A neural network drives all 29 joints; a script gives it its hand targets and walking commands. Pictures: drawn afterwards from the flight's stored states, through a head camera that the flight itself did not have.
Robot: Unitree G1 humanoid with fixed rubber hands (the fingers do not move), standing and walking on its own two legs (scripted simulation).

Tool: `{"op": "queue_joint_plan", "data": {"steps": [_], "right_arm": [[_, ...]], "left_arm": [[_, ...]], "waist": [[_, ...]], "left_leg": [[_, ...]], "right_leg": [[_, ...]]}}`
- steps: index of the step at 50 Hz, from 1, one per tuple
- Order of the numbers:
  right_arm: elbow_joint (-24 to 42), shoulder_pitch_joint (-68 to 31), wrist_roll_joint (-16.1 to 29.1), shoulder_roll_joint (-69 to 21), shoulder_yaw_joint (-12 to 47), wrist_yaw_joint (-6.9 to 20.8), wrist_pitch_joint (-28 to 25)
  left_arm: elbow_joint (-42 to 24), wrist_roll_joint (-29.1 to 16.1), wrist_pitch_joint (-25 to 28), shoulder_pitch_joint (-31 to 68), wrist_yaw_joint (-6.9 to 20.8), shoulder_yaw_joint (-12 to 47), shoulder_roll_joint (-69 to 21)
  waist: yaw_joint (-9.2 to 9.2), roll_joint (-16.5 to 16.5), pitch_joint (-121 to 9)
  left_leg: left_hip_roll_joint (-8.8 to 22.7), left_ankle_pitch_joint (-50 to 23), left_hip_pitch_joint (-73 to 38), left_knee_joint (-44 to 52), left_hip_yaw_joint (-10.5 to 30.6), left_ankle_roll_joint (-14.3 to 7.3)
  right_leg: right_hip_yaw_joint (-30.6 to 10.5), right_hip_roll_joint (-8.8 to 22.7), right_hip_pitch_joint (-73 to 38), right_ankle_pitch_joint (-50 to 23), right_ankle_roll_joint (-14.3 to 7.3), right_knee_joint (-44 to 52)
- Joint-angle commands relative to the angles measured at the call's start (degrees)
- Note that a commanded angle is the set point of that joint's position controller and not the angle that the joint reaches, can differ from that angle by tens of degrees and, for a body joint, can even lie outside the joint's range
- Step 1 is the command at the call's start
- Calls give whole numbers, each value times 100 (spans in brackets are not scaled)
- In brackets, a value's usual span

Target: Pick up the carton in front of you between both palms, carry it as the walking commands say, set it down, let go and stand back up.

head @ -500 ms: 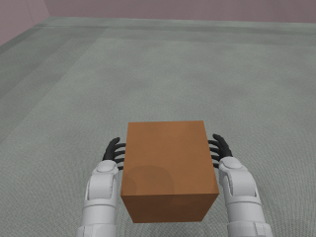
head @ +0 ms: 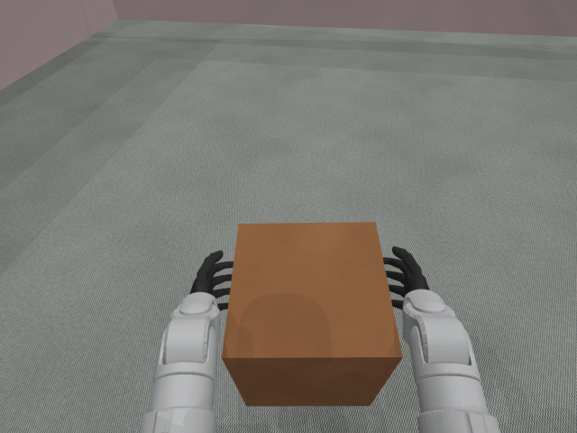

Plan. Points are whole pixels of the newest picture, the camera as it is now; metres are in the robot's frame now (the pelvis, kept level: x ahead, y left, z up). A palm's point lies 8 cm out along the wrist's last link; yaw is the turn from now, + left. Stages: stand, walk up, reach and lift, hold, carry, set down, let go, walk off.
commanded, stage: hold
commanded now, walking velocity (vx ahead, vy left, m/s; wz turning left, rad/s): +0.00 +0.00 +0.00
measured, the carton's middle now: (307, 319) +0.29 +0.00 -0.05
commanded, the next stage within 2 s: set down in 0.36 s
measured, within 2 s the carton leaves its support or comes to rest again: neither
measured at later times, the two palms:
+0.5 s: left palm (211, 303) +0.27 +0.13 +0.04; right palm (420, 281) +0.30 -0.17 +0.04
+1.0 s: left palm (235, 319) +0.34 +0.13 -0.14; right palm (392, 315) +0.34 -0.17 -0.14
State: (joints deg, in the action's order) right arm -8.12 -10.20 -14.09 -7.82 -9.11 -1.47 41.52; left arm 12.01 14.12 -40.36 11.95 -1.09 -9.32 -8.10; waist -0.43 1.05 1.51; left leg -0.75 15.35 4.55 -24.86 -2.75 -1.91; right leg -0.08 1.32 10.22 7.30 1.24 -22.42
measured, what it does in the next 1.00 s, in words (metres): lowers itself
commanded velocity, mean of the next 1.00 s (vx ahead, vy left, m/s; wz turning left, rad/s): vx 0.00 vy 0.00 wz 0.00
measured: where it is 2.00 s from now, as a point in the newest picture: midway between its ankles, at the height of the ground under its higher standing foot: outside the picture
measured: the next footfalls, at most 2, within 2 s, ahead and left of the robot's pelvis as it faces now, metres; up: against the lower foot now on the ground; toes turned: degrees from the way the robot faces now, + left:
none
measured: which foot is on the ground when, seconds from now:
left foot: down 0.00-1.00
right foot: down 0.00-1.00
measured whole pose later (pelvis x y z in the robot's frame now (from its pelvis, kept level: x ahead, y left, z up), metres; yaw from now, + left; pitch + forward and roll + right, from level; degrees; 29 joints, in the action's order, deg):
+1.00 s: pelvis -0.04 -0.02 -0.06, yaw +5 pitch +22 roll +0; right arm -28.1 -33.1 -18.2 -9.1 -26.4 0.1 11.1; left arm 34.4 17.1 -10.1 35.7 -1.3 -23.2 -7.5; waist -3.2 2.1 4.4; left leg -4.6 20.6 54.0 -52.4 4.5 -0.2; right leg -3.6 -1.8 57.6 13.5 1.0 -48.9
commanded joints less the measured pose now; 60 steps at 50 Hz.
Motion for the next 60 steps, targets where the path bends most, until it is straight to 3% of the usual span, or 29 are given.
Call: {"op": "queue_joint_plan", "data": {"steps": [1,7,19,22,27,30,34,37,42,46,50,54,60], "right_arm": [[281,-2474,1363,-5210,3043,1404,-252],[-165,-2596,1211,-5405,2807,1430,-246],[-534,-3111,1238,-5649,2732,1617,-173],[-761,-3456,1208,-5761,2573,1619,-191],[-1840,-4250,794,-5844,1660,1594,-422],[-2393,-4624,372,-5487,883,1425,-627],[-2762,-4681,-261,-4609,-159,1141,-996],[-2784,-4491,-529,-4036,-465,1021,-1443],[-2591,-4509,-422,-4158,13,1022,-2495],[-2508,-4986,-86,-4598,844,1099,-3169],[-2133,-5324,362,-4870,1725,1189,-3427],[-1917,-5389,550,-4843,1933,1303,-3275],[-2452,-5607,388,-4855,1411,1520,-2774]], "left_arm": [[-361,-1317,286,2473,1281,2868,-5184],[-135,-1428,280,2951,1472,2859,-5299],[287,-1265,283,3246,1608,2455,-5423],[509,-1130,353,3604,1674,2231,-5299],[1544,-659,678,4604,1838,1447,-5140],[2203,-199,935,5012,1763,720,-4877],[2799,520,1270,4889,1479,-295,-4247],[2893,763,1648,4672,1304,-594,-3802],[2748,475,2623,4603,1200,-70,-3986],[2616,3,3286,5052,1124,950,-4535],[2101,-540,3510,5492,983,2040,-4943],[1867,-824,3344,5626,893,2456,-5045],[2464,-642,2866,5810,1028,1971,-5081]], "waist": [[35,128,-1384],[-100,20,-1177],[53,-169,-1142],[108,-228,-1068],[13,-256,-861],[-90,-210,-684],[-202,-116,-562],[-245,-83,-855],[-191,-42,-2031],[-293,27,-3577],[-410,107,-5645],[-540,260,-6455],[-589,331,-5540]], "left_leg": [[-187,-1753,79,645,969,91],[-208,-863,551,739,924,80],[-320,-103,1059,770,799,-59],[-354,164,1187,681,737,-104],[-360,672,1564,303,704,-161],[-359,776,1930,-20,720,-170],[-430,689,2524,-374,715,-154],[-493,312,2994,-652,700,-107],[-661,-501,3652,-1279,640,59],[-723,-929,4111,-1963,664,218],[-780,-1773,4209,-2722,685,350],[-795,-1949,4391,-3235,686,446],[-812,-571,5638,-3538,587,438]], "right_leg": [[-365,-749,-1180,-931,-197,-52],[-362,-693,-1418,-448,-229,42],[-485,-466,-1905,9,-110,240],[-555,-402,-1873,407,-74,268],[-700,-334,-1512,1417,-82,189],[-762,-317,-1216,1633,-100,30],[-625,-439,-674,1262,-102,-434],[-492,-536,-205,317,-98,-908],[-367,-647,517,-1000,-98,-1743],[-259,-751,1060,-1449,-75,-2552],[-151,-831,1482,-2129,-27,-3363],[-27,-890,2563,-1813,13,-3840],[99,-896,4057,-495,0,-4182]]}}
